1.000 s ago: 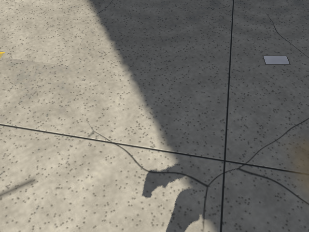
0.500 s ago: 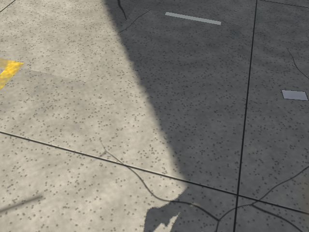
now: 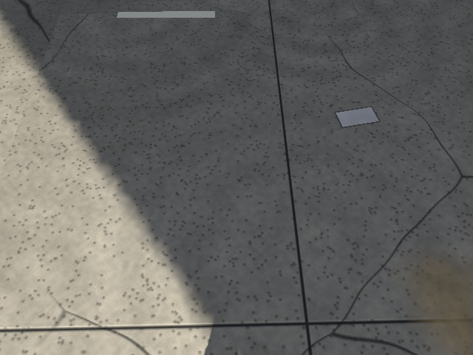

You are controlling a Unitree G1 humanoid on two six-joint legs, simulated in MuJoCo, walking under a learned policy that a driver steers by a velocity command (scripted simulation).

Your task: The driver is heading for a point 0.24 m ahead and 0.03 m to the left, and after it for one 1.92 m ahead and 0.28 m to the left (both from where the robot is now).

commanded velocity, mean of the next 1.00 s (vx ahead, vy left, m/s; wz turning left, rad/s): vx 0.50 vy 0.00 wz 0.21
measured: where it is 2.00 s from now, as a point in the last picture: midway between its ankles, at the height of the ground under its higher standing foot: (180, 169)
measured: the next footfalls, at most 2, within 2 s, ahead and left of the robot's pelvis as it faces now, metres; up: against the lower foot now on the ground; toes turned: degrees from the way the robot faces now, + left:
left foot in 0.42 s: +0.43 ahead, +0.14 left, +0.00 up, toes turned +1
right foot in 0.90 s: +0.73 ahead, -0.02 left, +0.00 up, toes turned +19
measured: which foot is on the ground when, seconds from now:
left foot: up 0.00-0.40, down 0.42-0.92, up 0.94-1.00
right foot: down 0.00-0.44, up 0.46-0.88, down 0.90-1.00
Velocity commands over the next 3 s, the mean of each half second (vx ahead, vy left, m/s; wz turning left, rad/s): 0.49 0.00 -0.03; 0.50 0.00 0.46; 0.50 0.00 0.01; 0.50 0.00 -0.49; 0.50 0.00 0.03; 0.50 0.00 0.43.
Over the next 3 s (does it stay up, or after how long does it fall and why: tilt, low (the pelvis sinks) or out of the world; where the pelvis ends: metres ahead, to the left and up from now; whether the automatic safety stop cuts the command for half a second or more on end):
stays up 1.70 0.21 0.00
